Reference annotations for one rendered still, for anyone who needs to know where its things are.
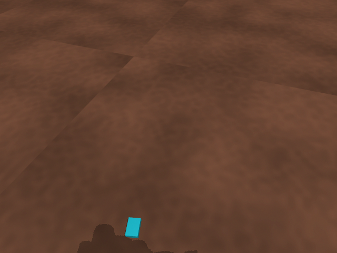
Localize small box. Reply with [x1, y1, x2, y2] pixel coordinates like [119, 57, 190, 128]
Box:
[125, 217, 142, 238]

